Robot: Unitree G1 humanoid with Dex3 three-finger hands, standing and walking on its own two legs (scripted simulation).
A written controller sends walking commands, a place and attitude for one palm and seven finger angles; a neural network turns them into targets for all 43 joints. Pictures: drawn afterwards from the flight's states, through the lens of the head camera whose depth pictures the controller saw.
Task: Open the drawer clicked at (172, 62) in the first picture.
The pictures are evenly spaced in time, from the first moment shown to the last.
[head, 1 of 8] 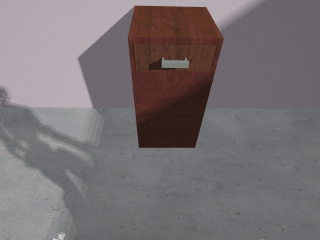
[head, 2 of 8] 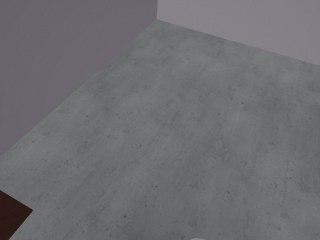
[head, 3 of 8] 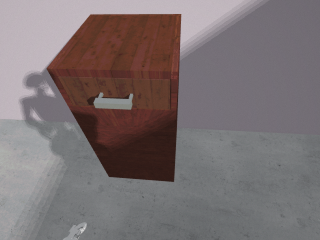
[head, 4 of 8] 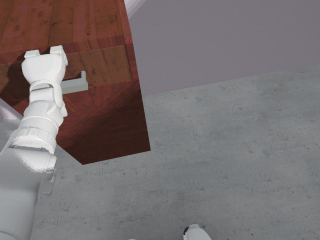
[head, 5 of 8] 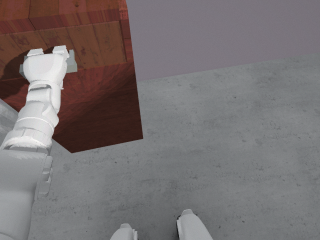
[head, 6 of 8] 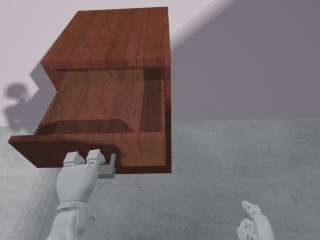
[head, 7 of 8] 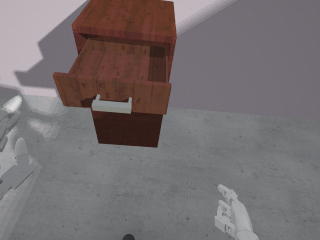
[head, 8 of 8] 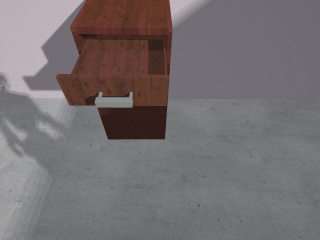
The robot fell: no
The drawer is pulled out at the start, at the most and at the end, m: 0.00 0.30 0.30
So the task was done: yes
